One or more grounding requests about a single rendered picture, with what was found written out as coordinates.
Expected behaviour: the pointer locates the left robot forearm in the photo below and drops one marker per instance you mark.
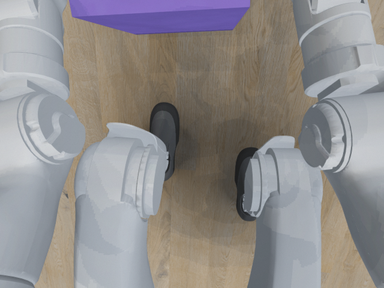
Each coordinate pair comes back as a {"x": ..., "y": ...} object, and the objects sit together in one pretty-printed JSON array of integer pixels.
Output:
[{"x": 32, "y": 48}]

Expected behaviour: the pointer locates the carton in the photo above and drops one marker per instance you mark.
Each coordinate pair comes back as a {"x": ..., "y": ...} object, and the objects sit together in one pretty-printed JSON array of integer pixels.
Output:
[{"x": 161, "y": 16}]

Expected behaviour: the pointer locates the robot left upper arm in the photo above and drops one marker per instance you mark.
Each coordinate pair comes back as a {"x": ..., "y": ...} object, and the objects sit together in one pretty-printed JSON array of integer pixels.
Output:
[{"x": 40, "y": 134}]

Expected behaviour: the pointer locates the robot left foot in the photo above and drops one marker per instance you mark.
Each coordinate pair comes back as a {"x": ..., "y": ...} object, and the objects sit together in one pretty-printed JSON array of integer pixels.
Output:
[{"x": 164, "y": 123}]

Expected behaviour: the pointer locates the robot right upper arm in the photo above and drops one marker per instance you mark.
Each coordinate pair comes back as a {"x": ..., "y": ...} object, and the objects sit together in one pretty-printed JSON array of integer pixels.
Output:
[{"x": 344, "y": 137}]

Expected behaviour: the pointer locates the robot left thigh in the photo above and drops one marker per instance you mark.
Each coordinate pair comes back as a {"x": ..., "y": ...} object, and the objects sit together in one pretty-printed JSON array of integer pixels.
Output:
[{"x": 125, "y": 184}]

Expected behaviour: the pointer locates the right robot forearm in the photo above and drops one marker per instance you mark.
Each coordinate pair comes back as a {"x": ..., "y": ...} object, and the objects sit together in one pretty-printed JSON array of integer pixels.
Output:
[{"x": 339, "y": 49}]

